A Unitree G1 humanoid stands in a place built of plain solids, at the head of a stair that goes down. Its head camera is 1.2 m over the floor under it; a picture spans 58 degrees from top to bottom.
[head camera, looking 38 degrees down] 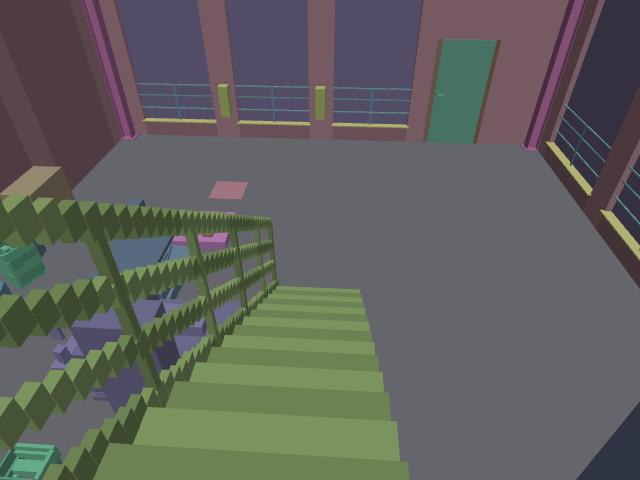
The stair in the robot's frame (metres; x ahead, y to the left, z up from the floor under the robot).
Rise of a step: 0.18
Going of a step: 0.25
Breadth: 1.14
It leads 4 degrees to the right of straight ahead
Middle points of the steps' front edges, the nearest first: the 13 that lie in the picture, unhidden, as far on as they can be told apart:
0.76 0.25 -0.37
1.02 0.24 -0.55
1.27 0.22 -0.73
1.52 0.21 -0.92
1.78 0.19 -1.10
2.03 0.17 -1.28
2.29 0.16 -1.47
2.54 0.14 -1.65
2.79 0.13 -1.84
3.05 0.11 -2.02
3.30 0.10 -2.20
3.55 0.08 -2.39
3.81 0.06 -2.57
